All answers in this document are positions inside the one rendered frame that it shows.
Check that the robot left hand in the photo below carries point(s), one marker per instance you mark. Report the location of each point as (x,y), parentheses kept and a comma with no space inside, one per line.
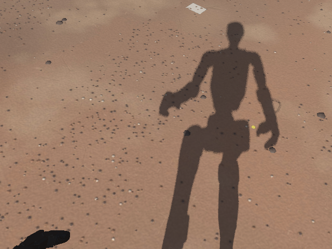
(43,240)

